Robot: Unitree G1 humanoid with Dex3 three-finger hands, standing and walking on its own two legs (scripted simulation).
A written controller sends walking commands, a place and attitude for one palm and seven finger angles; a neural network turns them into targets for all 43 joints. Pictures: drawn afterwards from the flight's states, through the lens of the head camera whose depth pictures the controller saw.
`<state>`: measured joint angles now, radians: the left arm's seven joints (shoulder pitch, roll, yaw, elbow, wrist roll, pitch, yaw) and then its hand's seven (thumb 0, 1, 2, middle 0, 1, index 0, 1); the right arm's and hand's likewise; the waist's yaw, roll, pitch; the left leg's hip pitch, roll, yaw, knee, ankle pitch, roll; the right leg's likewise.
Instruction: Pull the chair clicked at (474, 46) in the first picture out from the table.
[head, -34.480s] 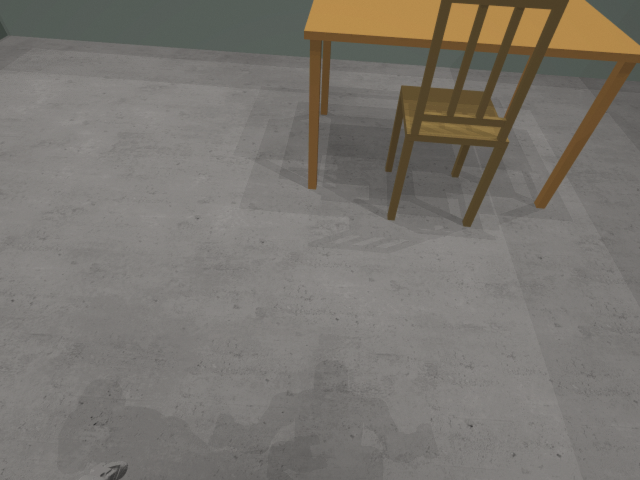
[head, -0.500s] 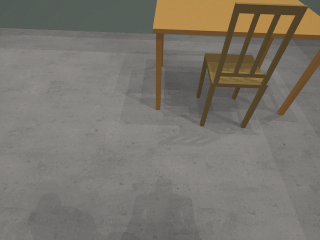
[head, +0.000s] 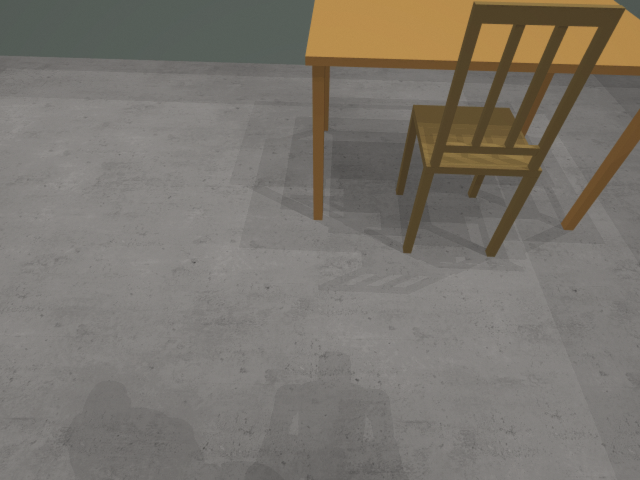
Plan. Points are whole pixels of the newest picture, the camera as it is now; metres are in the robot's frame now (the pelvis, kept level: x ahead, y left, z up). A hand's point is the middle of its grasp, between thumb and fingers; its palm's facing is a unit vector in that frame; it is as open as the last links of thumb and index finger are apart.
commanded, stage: look to check the result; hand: left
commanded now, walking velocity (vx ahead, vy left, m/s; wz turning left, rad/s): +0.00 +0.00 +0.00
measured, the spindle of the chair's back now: (495, 91) +1.11 -0.44 -0.06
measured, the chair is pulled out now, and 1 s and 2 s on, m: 0.00 0.00 0.00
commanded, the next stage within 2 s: walk to a spot facing it in 0.38 s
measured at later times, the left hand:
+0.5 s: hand out of the picture -0.01 +0.15 -0.17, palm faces +0.06 -0.98 -0.18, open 7.3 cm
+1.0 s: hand out of the picture +0.07 +0.16 -0.17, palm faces -0.12 -0.94 -0.32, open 7.3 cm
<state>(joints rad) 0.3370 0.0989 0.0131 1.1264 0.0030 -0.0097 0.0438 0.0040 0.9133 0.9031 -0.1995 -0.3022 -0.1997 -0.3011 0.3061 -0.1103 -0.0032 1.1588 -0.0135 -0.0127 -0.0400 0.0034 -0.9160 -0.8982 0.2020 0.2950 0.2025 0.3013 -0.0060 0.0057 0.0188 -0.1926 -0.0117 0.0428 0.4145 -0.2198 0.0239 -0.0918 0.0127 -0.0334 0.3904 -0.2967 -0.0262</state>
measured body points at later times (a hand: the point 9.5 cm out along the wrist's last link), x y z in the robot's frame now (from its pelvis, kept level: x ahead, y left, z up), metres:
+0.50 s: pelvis +0.01 -0.01 +0.00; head +0.02 -0.02 +0.45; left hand -0.01 +0.20 -0.16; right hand -0.01 -0.21 -0.17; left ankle +0.00 +0.10 -0.74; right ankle -0.06 -0.10 -0.74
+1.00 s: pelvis -0.02 -0.05 -0.02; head +0.02 -0.09 +0.42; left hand +0.07 +0.20 -0.15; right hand -0.03 -0.29 -0.20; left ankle -0.01 +0.11 -0.72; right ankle -0.04 -0.10 -0.74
